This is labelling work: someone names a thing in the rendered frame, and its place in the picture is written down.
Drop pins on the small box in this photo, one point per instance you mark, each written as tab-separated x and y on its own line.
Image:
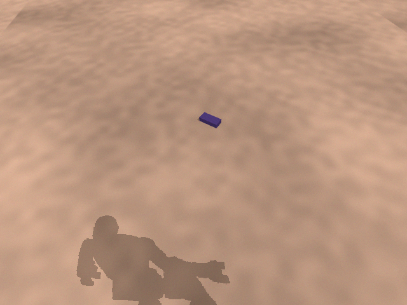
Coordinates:
210	120

